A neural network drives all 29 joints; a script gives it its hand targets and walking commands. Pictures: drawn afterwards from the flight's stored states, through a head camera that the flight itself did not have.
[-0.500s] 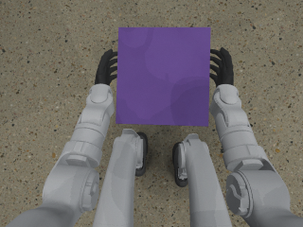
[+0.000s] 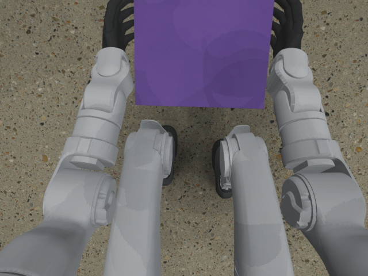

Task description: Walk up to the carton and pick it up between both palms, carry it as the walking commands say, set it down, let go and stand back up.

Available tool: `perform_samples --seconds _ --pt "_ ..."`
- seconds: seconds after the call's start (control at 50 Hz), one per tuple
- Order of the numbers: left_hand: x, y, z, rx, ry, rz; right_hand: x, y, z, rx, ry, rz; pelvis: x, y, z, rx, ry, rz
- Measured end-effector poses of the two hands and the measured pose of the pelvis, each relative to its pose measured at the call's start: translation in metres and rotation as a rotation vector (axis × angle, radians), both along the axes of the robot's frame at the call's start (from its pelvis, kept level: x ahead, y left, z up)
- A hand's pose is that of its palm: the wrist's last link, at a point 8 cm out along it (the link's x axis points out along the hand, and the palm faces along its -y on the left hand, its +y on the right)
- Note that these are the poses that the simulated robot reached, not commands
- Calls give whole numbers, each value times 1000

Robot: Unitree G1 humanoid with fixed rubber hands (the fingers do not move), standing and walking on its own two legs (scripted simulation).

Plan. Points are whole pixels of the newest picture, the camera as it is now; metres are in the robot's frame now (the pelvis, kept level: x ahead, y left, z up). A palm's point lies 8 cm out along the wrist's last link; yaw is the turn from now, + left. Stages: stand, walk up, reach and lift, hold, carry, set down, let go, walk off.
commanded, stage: set down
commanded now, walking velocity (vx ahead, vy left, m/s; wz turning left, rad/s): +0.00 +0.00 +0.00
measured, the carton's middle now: (198, 50) +0.48 +0.01 -0.26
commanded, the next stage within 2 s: none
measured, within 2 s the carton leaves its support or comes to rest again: neither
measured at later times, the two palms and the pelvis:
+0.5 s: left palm (127, 12) +0.54 +0.15 -0.23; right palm (277, 25) +0.53 -0.14 -0.24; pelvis +0.00 +0.00 -0.09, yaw +0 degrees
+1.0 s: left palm (131, 13) +0.55 +0.15 -0.26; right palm (271, 34) +0.52 -0.14 -0.28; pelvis +0.00 +0.00 -0.12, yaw +0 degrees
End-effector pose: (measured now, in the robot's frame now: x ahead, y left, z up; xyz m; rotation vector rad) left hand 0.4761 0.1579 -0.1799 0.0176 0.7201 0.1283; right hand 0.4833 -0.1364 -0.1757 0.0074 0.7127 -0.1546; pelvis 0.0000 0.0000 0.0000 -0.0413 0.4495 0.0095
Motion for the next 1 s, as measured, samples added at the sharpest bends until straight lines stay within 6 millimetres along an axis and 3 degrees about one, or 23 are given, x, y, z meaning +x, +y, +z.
perform_samples --seconds 0.1,0.16,0.24,0.36,0.4,0.44,0.54,0.58,0.62,0.68,0.74,0.8,0.86,0.92,1.0 --pt "11 -1 16 3 -51 -14 8 -1 16 4 -52 -11 -12 0 -16 4 -40 3" --pt "22 -4 10 38 -5 -61 14 -3 8 -5 -6 -13 -15 0 -31 4 1 3" --pt "30 -7 -19 67 69 -113 15 -7 -24 -38 70 9 -15 1 -50 2 42 -3" --pt "31 -9 -86 46 126 -96 13 -8 -92 -34 128 5 -8 1 -71 4 59 -6" --pt "37 -7 -96 2 105 -72 17 -8 -103 4 97 -20 -5 0 -79 6 69 -1" --pt "49 -7 -86 -7 61 -40 27 -4 -95 14 55 -41 -2 0 -85 7 56 -1" --pt "76 -6 -39 0 -95 -37 60 -6 -47 30 -102 -51 -3 -1 -93 9 7 0" --pt "78 -6 -37 27 -78 -63 66 -6 -41 21 -88 -28 -2 -2 -97 9 33 -1" --pt "71 -6 -50 46 5 -92 62 -7 -51 4 -14 14 1 -2 -100 9 64 -3" --pt "54 -7 -82 70 145 -140 46 -11 -82 -16 113 60 5 -1 -100 8 96 -5" --pt "50 -14 -102 45 158 -141 37 -19 -104 -3 127 44 8 -1 -102 7 122 -9" --pt "62 -13 -101 24 98 -92 42 -16 -107 29 60 20 5 -2 -104 10 91 -8" --pt "80 -7 -83 47 -27 -59 48 -8 -102 24 9 24 0 -3 -110 14 45 -16" --pt "86 -9 -66 40 -97 -57 50 -7 -93 6 -10 3 -2 -3 -115 15 24 -15" --pt "76 -9 -80 40 -21 -78 42 -8 -99 6 47 10 -2 -2 -119 13 34 -15"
